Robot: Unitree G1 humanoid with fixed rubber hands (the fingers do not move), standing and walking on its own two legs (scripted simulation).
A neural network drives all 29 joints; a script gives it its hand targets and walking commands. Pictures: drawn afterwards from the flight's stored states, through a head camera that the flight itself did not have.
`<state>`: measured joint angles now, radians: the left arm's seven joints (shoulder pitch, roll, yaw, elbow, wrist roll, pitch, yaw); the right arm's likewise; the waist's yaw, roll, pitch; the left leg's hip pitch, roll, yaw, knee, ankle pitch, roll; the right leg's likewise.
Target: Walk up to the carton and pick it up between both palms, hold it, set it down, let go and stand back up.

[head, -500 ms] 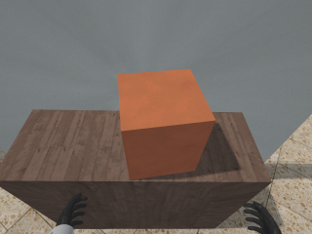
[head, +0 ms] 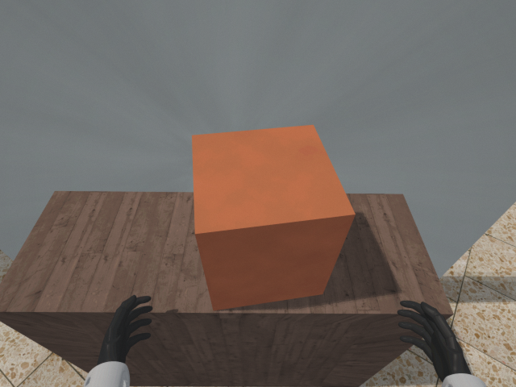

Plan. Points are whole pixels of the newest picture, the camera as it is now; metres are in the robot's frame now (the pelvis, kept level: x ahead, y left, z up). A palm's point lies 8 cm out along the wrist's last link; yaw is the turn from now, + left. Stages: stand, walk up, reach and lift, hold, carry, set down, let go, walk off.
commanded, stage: reach and lift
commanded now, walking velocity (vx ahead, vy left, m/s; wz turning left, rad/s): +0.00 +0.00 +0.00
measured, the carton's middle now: (261, 220) +0.39 +0.02 +0.03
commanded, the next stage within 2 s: none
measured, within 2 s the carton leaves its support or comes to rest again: neither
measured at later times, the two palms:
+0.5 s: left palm (124, 322) +0.21 +0.20 +0.04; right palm (434, 329) +0.21 -0.22 +0.03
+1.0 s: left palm (126, 260) +0.27 +0.21 +0.09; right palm (424, 260) +0.29 -0.22 +0.08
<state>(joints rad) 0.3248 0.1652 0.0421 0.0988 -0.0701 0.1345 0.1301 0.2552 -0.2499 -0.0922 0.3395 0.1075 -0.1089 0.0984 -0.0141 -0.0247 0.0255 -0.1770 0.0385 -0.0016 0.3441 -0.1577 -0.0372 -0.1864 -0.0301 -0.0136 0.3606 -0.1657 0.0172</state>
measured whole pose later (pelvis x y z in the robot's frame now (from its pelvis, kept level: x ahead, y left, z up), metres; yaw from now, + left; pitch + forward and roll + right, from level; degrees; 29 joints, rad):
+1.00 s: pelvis +0.01 +0.00 +0.00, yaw +0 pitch +0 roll +0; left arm 0.00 0.13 0.08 -0.26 -0.13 0.58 0.18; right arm -0.01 -0.31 -0.04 0.00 0.30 0.22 -0.04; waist 0.01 -0.01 0.03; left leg -0.18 0.04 0.00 0.34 -0.16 -0.04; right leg -0.18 -0.03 -0.01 0.35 -0.16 0.02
